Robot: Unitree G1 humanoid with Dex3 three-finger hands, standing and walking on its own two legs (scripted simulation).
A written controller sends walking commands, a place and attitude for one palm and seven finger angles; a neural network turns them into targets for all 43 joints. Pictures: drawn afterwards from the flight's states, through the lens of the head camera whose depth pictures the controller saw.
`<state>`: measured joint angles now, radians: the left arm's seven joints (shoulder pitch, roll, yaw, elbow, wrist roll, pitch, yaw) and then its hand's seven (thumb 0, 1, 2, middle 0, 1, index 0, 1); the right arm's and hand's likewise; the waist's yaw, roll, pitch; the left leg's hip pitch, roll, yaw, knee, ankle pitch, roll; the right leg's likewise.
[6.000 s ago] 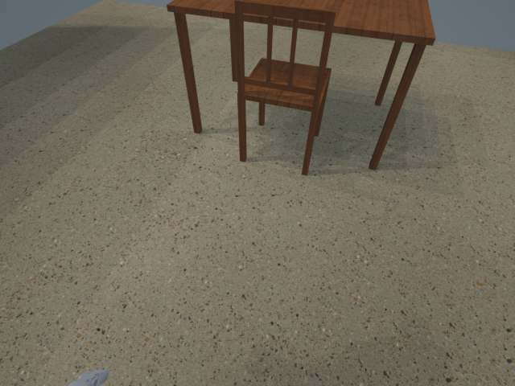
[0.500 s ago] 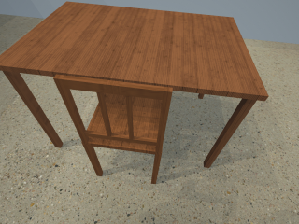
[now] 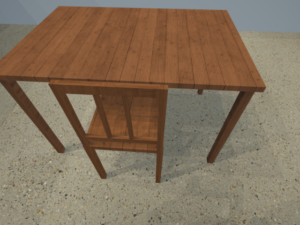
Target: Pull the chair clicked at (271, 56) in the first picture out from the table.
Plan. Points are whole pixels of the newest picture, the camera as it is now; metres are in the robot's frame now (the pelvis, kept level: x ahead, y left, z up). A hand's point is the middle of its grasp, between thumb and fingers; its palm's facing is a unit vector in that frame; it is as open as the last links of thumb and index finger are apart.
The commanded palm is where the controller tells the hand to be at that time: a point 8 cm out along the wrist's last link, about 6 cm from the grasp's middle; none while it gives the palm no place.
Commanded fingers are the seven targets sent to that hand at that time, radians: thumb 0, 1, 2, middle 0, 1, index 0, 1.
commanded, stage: look again from close up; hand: left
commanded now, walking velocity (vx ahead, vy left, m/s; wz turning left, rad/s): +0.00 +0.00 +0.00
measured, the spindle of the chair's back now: (103, 117) +0.52 +0.22 -0.10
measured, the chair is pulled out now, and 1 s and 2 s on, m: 0.00 0.00 0.00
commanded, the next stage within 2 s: shuffle to correct the standing spot in 0.76 s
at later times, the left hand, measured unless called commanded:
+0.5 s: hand out of the picture +0.01 +0.15 -0.17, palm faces +0.02 -0.98 -0.21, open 7.3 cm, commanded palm none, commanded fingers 0.00 0.90 0.90 -0.20 -0.30 -0.20 -0.30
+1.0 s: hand out of the picture +0.00 +0.14 -0.17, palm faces +0.04 -0.98 -0.19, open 7.3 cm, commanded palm none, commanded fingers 0.00 0.90 0.90 -0.20 -0.30 -0.20 -0.30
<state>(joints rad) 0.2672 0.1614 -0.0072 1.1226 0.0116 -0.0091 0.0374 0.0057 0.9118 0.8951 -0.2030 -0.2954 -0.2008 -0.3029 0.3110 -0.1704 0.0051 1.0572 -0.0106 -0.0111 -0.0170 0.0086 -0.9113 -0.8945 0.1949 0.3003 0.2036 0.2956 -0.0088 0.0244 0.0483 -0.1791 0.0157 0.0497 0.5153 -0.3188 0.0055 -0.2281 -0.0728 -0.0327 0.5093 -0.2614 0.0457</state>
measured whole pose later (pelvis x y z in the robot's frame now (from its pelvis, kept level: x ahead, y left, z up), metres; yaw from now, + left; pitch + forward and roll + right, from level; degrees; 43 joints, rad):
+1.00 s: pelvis +0.00 -0.03 +0.00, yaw +0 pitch -1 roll +0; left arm 0.28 0.14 0.01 1.11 0.01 -0.01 0.02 0.01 0.91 0.90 -0.20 -0.30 -0.20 -0.30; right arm 0.30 -0.14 0.01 1.13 -0.02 0.00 -0.02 0.01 -0.91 -0.89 0.19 0.30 0.20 0.30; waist 0.01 0.01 0.04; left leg -0.15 0.05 0.04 0.46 -0.29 -0.03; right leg -0.22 -0.04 -0.05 0.50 -0.26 0.01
